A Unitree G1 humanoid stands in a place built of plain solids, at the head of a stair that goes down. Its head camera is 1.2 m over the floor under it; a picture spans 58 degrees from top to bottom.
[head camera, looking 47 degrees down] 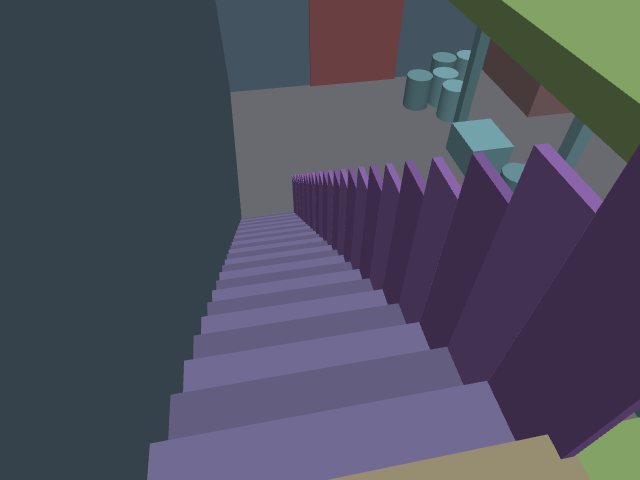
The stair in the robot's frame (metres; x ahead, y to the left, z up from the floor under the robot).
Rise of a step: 0.19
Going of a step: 0.24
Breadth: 1.10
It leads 11 degrees to the left of straight ahead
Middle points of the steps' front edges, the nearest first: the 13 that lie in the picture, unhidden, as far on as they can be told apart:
0.55 -0.02 -0.19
0.79 0.02 -0.39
1.03 0.07 -0.58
1.27 0.11 -0.77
1.51 0.16 -0.97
1.74 0.20 -1.16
1.98 0.24 -1.35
2.22 0.29 -1.55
2.46 0.33 -1.74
2.70 0.38 -1.93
2.94 0.42 -2.13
3.18 0.47 -2.32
3.42 0.51 -2.52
